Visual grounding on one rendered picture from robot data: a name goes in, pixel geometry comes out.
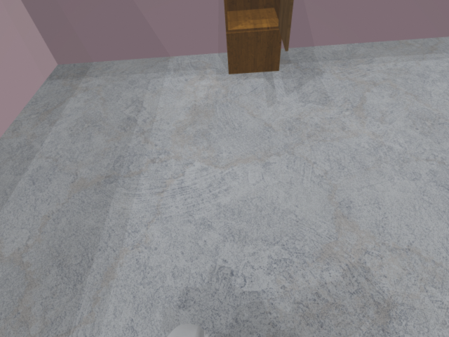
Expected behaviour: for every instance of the cupboard door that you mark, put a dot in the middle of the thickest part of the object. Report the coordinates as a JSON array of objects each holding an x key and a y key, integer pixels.
[{"x": 285, "y": 17}]

